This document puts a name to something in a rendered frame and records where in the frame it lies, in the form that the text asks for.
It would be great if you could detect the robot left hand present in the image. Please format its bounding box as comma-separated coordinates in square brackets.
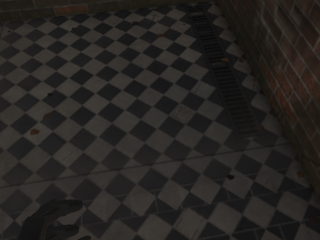
[16, 199, 92, 240]

